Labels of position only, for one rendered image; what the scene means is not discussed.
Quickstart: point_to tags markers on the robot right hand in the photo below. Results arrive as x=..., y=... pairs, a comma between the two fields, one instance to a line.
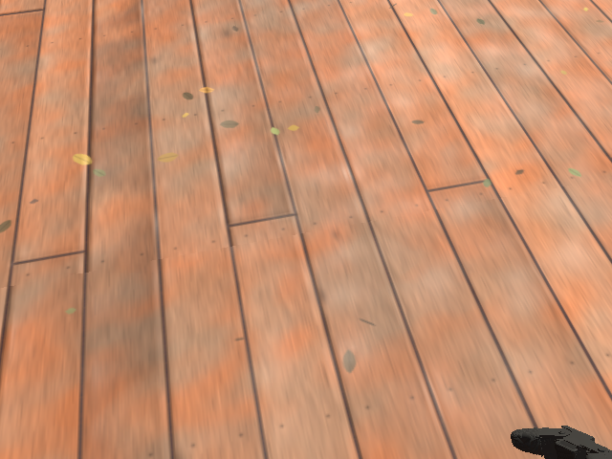
x=559, y=443

